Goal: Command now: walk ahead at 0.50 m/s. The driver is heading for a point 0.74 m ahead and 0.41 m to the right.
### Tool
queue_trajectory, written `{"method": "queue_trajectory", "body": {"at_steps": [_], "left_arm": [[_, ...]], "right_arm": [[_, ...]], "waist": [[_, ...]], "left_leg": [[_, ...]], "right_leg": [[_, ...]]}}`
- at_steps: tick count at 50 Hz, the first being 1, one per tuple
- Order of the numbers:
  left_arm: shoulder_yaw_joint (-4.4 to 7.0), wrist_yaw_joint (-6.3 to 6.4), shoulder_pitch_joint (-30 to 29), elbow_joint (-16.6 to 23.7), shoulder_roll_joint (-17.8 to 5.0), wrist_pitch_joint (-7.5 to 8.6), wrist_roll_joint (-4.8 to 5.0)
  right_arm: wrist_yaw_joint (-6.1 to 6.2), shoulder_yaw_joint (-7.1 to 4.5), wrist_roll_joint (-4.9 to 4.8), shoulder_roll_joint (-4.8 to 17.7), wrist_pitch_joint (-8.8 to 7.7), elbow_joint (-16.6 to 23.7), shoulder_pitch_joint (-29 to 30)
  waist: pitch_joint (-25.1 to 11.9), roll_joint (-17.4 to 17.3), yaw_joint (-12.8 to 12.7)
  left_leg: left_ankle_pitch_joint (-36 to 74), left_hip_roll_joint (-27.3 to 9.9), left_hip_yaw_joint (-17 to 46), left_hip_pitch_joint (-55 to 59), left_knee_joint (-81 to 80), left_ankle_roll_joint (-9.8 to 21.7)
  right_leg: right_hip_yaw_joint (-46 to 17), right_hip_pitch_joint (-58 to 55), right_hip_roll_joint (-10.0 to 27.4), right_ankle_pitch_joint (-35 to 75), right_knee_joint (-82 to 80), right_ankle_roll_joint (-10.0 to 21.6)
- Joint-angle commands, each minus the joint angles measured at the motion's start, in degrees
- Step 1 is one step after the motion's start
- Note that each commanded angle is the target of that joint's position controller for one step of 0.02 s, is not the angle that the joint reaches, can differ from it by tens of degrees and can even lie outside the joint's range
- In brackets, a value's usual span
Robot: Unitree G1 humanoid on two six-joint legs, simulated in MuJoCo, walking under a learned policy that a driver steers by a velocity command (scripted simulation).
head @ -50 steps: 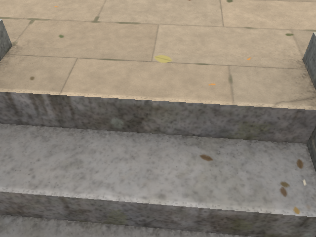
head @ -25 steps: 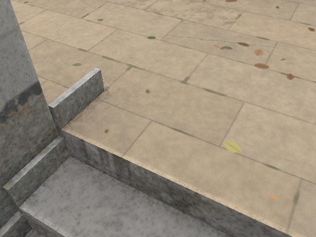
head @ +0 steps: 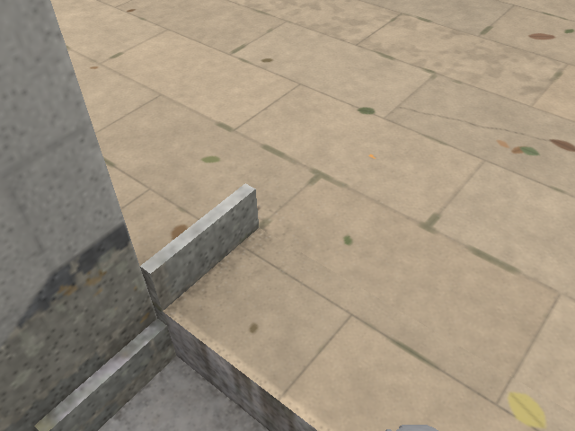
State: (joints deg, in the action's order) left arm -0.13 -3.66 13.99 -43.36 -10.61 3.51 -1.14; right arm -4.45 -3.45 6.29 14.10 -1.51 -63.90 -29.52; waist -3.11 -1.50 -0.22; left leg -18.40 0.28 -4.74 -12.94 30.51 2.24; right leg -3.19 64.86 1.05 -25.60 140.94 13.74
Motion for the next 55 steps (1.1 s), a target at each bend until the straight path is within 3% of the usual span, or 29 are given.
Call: {"method": "queue_trajectory", "body": {"at_steps": [1,2,3,5,6,7,8,10,11,12,13,14,17,20,23,28,31,33,35,36,37,38,39,40,42,44,48,52,55], "left_arm": [[-2.9,6.3,-16.2,13.2,6.0,-2.14,4.47],[-0.21,-0.43,-5.9,16.3,-2.0,-3.78,2.53],[0.58,5.32,-7.9,8.4,-0.4,-4.45,4.82],[-0.5,8.33,1.6,5.8,3.6,-4.31,1.87],[-1.26,9.65,6.5,3.5,4.9,-4.68,2.59],[-0.83,0.1,3.1,12.6,-5.0,-6.04,2.53],[0.39,-2.21,5.6,10.5,-7.1,-6.57,2.11],[1.39,0.3,10.9,7.8,-6.0,-8.09,2.66],[3.09,1.89,18.1,1.9,-12.0,-9.24,-1.28],[2.67,0.3,17.6,2.5,-14.5,-9.08,-3.47],[2.7,-0.42,23.5,-1.9,-10.9,-6.59,-1.42],[2.11,-1.59,26.3,-7.1,-7.3,-3.47,-0.57],[-1.09,-3.0,22.7,-16.0,2.7,0.69,-2.0],[-0.22,-2.42,17.9,-14.6,-2.0,2.31,-1.56],[0.47,-0.32,26.0,-17.7,-5.2,2.7,-2.89],[-0.83,-1.25,36.5,-24.5,-1.5,3.41,-4.26],[-1.95,-3.03,33.1,-23.9,0.9,2.99,-0.91],[-2.15,-3.57,30.3,-21.5,-0.4,4.29,-1.46],[1.72,-3.35,28.7,-20.9,-10.8,3.88,-0.87],[3.87,-3.39,24.7,-19.2,-13.7,3.87,-1.25],[4.24,-2.95,23.6,-16.6,-10.3,4.22,-2.55],[2.02,-4.04,23.1,-14.4,0.2,4.01,-6.14],[3.96,-4.91,13.4,-14.9,-3.6,2.95,-2.12],[3.91,-5.13,10.8,-14.9,-2.6,3.02,-1.17],[3.07,-2.28,7.8,-12.7,-1.2,2.22,-2.59],[0.99,-0.94,3.4,-9.2,3.0,-0.28,-4.46],[1.67,-1.64,-7.3,-6.7,0.6,1.44,-1.7],[2.67,-2.76,-19.5,-4.0,-1.4,3.13,-0.54],[2.66,-2.23,-19.1,-3.5,-1.7,1.19,-0.45]], "right_arm": [[2.09,3.55,-2.05,0.9,-2.93,7.5,23.8],[-2.12,1.42,2.04,9.1,-5.19,12.6,38.3],[2.93,2.16,-4.35,4.0,-4.4,9.7,23.4],[5.26,2.63,-6.32,6.0,-3.58,5.3,14.0],[6.68,2.25,-7.8,7.5,-2.71,4.4,10.4],[-1.23,-1.24,2.15,23.5,-0.94,6.4,9.4],[-4.31,-3.28,4.24,24.1,0.09,10.2,18.6],[-5.22,-5.08,3.29,17.6,1.45,6.5,11.3],[-6.97,-1.83,6.55,2.3,2.59,7.2,4.1],[-7.98,-1.62,0.25,1.3,2.89,8.4,4.0],[-6.15,-1.84,-4.26,2.2,1.99,12.7,11.0],[-2.69,-0.7,-4.73,-1.0,0.1,17.2,19.7],[3.97,2.43,-1.14,-3.1,-1.11,20.5,25.7],[2.98,3.43,-5.01,-2.3,-2.65,22.4,31.9],[1.76,5.01,-5.43,-3.8,-3.97,25.0,38.6],[2.15,6.31,-3.43,-4.7,0.07,29.4,49.5],[1.07,5.69,-1.15,-7.2,2.59,32.5,58.0],[0.43,4.32,-2.98,-5.6,2.33,35.0,58.7],[0.74,3.65,-4.16,-2.8,2.36,31.9,50.1],[1.69,2.36,-4.84,-0.1,1.92,29.2,40.2],[2.77,1.29,-4.35,3.4,1.42,23.8,23.0],[3.21,1.23,-5.56,4.9,0.49,17.4,7.2],[3.63,2.22,-1.3,2.2,-0.26,17.1,3.3],[3.48,1.99,-2.46,3.1,-3.13,15.8,10.4],[2.75,3.59,-4.34,-6.8,-4.25,11.7,20.7],[3.28,6.14,-5.39,-15.4,-5.48,8.4,23.0],[4.42,4.65,-3.83,-9.8,-8.26,10.4,27.8],[3.58,1.94,-1.5,2.3,-6.84,8.7,19.7],[2.02,0.69,-1.67,3.8,-6.85,6.4,13.3]], "waist": [[11.0,-0.8,-10.9],[10.1,-3.8,-22.1],[10.3,-2.6,-10.6],[4.4,-3.2,-11.0],[1.2,-5.8,-11.8],[0.1,-8.1,-15.8],[-3.5,-10.1,-15.1],[-7.3,-10.5,-13.0],[-11.0,5.4,-5.0],[-13.5,9.1,-4.3],[-5.6,7.0,-6.6],[2.3,8.4,-6.2],[-1.0,3.7,3.5],[0.1,2.2,3.3],[-1.5,9.1,-0.3],[4.3,9.9,-5.2],[4.6,7.8,-5.3],[-0.2,11.1,-0.7],[-5.0,14.7,2.8],[-8.7,12.4,6.0],[-23.0,3.3,9.0],[-31.1,-20.6,9.9],[-18.3,-17.5,15.2],[-1.9,-8.8,9.2],[-4.4,7.9,1.4],[-3.8,8.9,-5.4],[1.6,1.1,-5.8],[-1.3,-2.0,-0.5],[0.8,-1.9,0.1]], "left_leg": [[2.3,-15.2,-4.8,-35.8,-32.9,3.0],[2.7,-9.2,-8.3,-50.8,-30.3,5.9],[35.9,-15.3,-10.3,-34.4,-35.0,10.3],[70.4,-10.9,-14.7,-6.5,-27.4,7.4],[87.9,-11.8,-14.7,4.2,-22.2,5.6],[122.1,-21.3,-5.9,5.6,-13.8,15.6],[124.8,-26.3,-3.3,13.7,-9.8,18.6],[111.8,-20.3,-6.0,21.5,13.3,20.3],[57.5,-9.0,-3.1,-5.8,41.0,15.2],[22.5,1.6,13.2,-24.7,62.9,11.4],[21.2,4.6,23.0,-41.5,71.8,10.6],[18.6,5.7,22.4,-54.9,75.4,10.7],[14.7,3.5,17.0,-61.2,82.5,10.7],[11.6,-1.7,7.8,-56.6,81.9,8.5],[10.6,-0.5,2.4,-54.8,83.0,5.6],[4.0,-2.2,3.6,-79.8,72.6,4.8],[-0.4,-3.6,-3.6,-64.8,60.7,3.4],[1.0,2.8,-11.8,-27.8,52.8,2.8],[-7.0,6.2,-7.8,-26.2,41.2,1.1],[-5.3,5.9,-3.2,-17.6,36.2,2.4],[7.1,0.4,11.2,5.5,29.3,8.4],[3.4,-15.8,46.1,28.5,9.1,23.0],[-19.9,-20.5,64.2,12.5,-4.1,23.0],[-29.1,-18.2,56.8,-1.6,-5.3,19.8],[-6.0,-20.8,39.5,-7.4,-2.4,19.3],[2.8,-15.9,21.3,-9.9,-6.3,11.1],[15.7,-8.3,-1.1,-19.1,-17.4,6.2],[30.3,-9.6,-8.5,-4.6,-21.7,5.4],[39.4,-15.3,-7.4,13.7,-20.1,7.9]], "right_leg": [[1.6,-10.9,-0.3,5.7,-21.7,-6.9],[3.5,-26.0,2.3,17.4,-25.9,-0.8],[9.9,-23.4,-5.1,10.0,-25.6,-9.6],[13.5,-19.2,-2.9,0.6,-36.6,-8.9],[13.8,-21.9,-4.0,-5.6,-45.3,-7.1],[10.1,-20.0,-6.5,12.6,-57.0,-6.5],[7.1,-24.7,-5.6,14.2,-72.8,-7.6],[9.9,-31.6,-12.8,13.0,-99.4,-7.0],[-15.0,-49.3,-9.0,49.4,-98.8,5.2],[-40.2,-51.0,1.8,32.2,-112.8,6.3],[-43.5,-50.7,5.2,7.1,-116.8,0.3],[-40.5,-52.4,5.2,3.9,-115.2,-1.9],[-22.9,-53.2,0.3,24.3,-109.4,-8.0],[-19.0,-39.4,-2.3,17.0,-114.6,-12.8],[-20.4,-38.0,-3.1,27.9,-115.9,-13.0],[-33.4,-63.1,3.9,21.2,-118.9,-3.4],[-32.4,-51.4,7.8,33.4,-129.1,0.5],[-23.4,-33.6,6.6,82.0,-130.0,0.0],[-22.2,-52.8,10.7,111.8,-122.1,-0.7],[-19.1,-54.9,9.1,122.1,-112.3,-4.9],[-20.3,-47.6,4.8,112.4,-95.4,-7.8],[-20.7,-22.6,-7.1,38.8,-72.0,-12.3],[-19.4,-11.1,-12.5,22.6,-36.0,-10.5],[-16.6,-2.9,-7.6,27.3,-24.3,-6.6],[-11.4,-2.4,-4.2,20.0,-20.7,-3.2],[-7.9,-4.6,2.4,24.6,-32.8,-1.8],[-2.5,-16.6,6.2,22.0,-57.8,-4.1],[4.3,-26.7,4.6,21.6,-85.9,-9.1],[2.3,-21.5,4.6,22.4,-96.5,-9.2]]}}
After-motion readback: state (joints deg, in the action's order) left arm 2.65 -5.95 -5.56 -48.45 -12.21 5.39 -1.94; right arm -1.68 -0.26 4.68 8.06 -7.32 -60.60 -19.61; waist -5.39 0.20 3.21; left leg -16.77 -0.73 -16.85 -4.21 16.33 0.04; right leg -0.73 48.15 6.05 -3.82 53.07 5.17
